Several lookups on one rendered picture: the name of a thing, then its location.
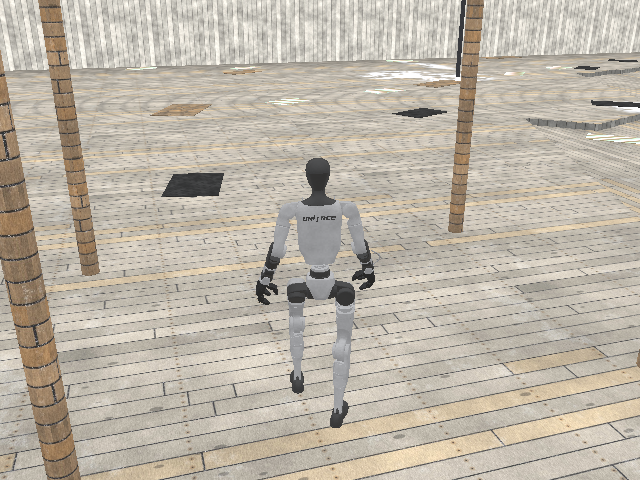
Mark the left robot foot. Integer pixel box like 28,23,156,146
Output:
290,370,304,394

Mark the robot left upper arm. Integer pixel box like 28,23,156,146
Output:
271,202,298,258

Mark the robot right shin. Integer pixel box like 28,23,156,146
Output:
333,344,351,414

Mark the robot right upper arm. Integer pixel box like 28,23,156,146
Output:
339,201,367,255

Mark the left robot forearm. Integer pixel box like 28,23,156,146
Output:
259,242,280,285

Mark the right robot forearm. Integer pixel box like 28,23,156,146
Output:
356,239,374,274

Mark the robot right hand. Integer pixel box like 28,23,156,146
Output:
352,270,375,290

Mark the robot left hand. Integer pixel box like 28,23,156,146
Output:
256,280,278,305

